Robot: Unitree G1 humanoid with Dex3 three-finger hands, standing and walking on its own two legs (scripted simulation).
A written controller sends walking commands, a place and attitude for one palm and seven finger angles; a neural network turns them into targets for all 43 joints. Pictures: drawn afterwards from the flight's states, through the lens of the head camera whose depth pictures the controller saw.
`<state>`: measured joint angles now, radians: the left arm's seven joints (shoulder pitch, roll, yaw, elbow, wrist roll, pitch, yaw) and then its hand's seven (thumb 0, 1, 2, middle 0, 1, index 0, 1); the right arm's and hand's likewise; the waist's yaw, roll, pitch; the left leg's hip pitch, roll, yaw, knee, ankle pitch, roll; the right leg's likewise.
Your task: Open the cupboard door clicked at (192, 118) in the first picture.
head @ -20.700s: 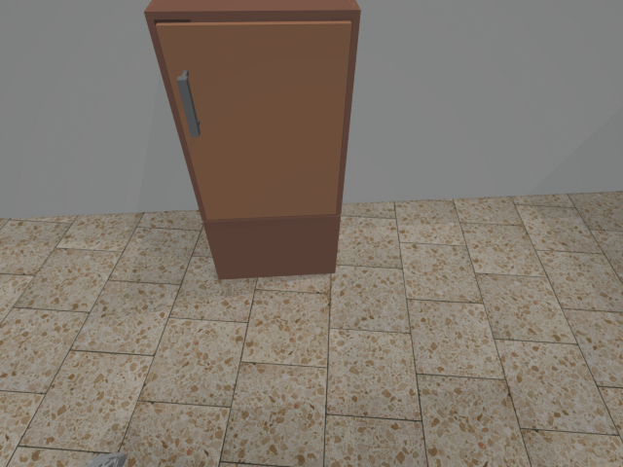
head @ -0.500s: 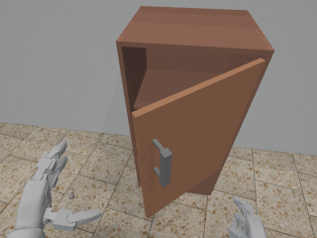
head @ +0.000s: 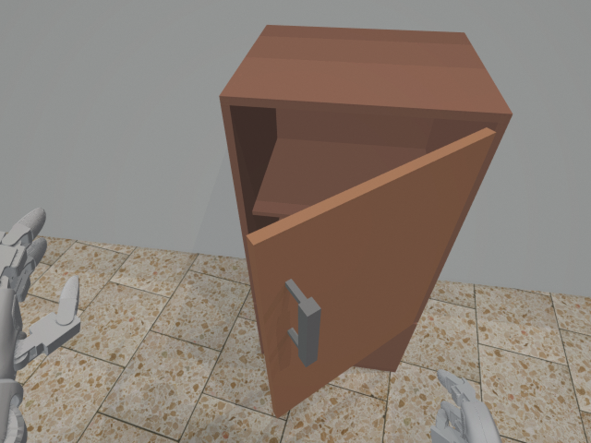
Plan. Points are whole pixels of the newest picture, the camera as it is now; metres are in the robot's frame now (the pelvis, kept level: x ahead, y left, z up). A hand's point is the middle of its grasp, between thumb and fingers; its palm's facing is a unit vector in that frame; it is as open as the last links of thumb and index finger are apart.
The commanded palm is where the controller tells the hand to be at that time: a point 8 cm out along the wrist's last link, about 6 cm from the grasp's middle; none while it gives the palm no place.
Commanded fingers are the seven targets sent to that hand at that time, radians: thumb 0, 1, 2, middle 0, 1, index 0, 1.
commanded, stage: draw the hand back to the body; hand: left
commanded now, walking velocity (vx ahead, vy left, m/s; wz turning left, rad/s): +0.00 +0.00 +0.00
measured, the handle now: (300, 323) +0.28 +0.04 +0.02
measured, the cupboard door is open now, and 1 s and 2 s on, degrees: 41 41 41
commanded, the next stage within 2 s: step back with the hand held close in 0.34 s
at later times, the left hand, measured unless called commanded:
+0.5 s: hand (100, 319) +0.19 +0.23 +0.16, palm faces +0.45 -0.80 -0.39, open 7.4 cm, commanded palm +0.14 +0.27 +0.18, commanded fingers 0.00 0.90 0.90 -0.20 -0.30 -0.20 -0.30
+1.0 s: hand (62, 347) +0.15 +0.25 +0.16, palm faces +0.34 -0.80 -0.49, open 7.4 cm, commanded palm +0.09 +0.29 +0.18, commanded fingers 0.00 0.90 0.90 -0.20 -0.30 -0.20 -0.30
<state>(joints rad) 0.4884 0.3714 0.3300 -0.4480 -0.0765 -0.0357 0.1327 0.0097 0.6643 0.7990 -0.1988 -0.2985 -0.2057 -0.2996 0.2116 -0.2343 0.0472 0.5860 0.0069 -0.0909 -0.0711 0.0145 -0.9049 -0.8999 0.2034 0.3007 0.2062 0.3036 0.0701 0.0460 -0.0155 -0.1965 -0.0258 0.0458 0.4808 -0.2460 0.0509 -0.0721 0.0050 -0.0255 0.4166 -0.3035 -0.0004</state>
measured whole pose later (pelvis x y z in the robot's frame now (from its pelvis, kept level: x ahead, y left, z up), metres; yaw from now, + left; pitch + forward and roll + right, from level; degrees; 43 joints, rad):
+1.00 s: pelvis -0.06 +0.00 +0.00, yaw -2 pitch -1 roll -2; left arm 0.58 0.45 0.40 -0.52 -0.07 -0.13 0.14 0.02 0.89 0.90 -0.21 -0.30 -0.22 -0.30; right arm 0.17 -0.23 -0.01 0.53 0.02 0.03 -0.08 0.01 -0.91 -0.90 0.20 0.30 0.20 0.30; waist -0.01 0.02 0.03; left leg -0.32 0.01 0.07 0.50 -0.17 0.05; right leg -0.22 0.04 -0.01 0.46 -0.23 -0.01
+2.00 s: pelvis -0.32 +0.06 -0.02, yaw -4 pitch +2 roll -3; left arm 0.65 0.52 0.47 -0.69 -0.08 -0.17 0.14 0.02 0.89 0.90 -0.21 -0.30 -0.22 -0.30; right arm 0.23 -0.20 0.01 0.65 -0.01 -0.09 -0.03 0.01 -0.90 -0.90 0.20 0.30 0.21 0.30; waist 0.03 0.00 -0.06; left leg -0.63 0.02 0.02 0.92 -0.29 -0.04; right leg -0.01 0.08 -0.08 0.44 -0.46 -0.07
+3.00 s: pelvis -0.35 +0.05 +0.00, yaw -4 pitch +0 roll +0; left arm 0.54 0.42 0.44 -0.46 -0.05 -0.22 0.15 0.01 0.89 0.90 -0.21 -0.30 -0.22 -0.30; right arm 0.18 -0.20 0.00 0.58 0.00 -0.12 -0.05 0.01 -0.91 -0.90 0.20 0.30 0.20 0.30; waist 0.01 0.00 0.04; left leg -0.23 0.00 0.07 0.49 -0.26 0.02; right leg -0.18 0.01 -0.07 0.48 -0.30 -0.03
